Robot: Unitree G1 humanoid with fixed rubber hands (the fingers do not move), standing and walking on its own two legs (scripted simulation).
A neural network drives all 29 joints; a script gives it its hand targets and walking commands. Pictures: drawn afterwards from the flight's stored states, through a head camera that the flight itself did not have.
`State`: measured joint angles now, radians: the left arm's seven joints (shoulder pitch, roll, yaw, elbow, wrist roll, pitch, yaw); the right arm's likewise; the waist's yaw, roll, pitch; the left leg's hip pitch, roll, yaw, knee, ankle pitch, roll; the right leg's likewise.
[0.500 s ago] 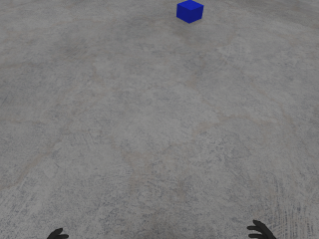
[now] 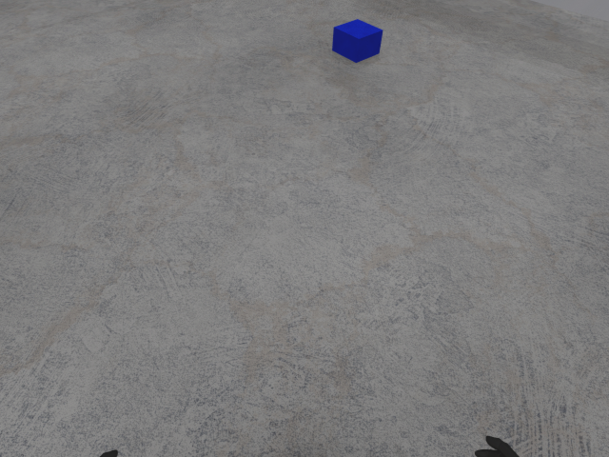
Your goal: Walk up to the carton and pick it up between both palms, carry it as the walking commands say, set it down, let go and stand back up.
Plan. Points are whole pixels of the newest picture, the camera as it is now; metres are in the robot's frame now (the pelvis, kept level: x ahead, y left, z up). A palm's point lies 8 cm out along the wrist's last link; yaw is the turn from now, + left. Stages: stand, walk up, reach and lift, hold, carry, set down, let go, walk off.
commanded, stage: stand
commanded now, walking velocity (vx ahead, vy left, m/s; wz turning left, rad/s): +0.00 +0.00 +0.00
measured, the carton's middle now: (356, 40) +2.87 -0.46 -0.69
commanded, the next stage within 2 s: walk up in 0.34 s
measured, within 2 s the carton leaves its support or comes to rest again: neither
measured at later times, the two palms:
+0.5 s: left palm out of the picture +0.07 +0.29 -0.11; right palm out of the picture +0.08 -0.29 -0.12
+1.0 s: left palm (109, 408) +0.20 +0.27 -0.08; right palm (586, 431) +0.17 -0.41 -0.12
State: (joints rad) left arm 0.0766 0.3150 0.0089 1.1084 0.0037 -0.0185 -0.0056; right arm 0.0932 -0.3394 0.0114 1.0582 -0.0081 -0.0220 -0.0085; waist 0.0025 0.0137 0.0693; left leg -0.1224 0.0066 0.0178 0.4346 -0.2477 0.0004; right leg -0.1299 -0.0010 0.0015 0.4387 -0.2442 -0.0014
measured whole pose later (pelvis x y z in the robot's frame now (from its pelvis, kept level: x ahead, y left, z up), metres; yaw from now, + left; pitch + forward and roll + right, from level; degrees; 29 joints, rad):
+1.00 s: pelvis +0.10 -0.07 -0.02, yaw -4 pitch -2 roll -2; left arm 0.20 0.44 0.07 0.99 0.01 -0.10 -0.09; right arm 0.16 -0.48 -0.09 1.00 -0.02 -0.05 0.11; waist 0.01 0.11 -0.06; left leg -0.48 0.06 0.01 1.07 -0.37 0.00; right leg -0.25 0.01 -0.14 0.61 -0.32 -0.05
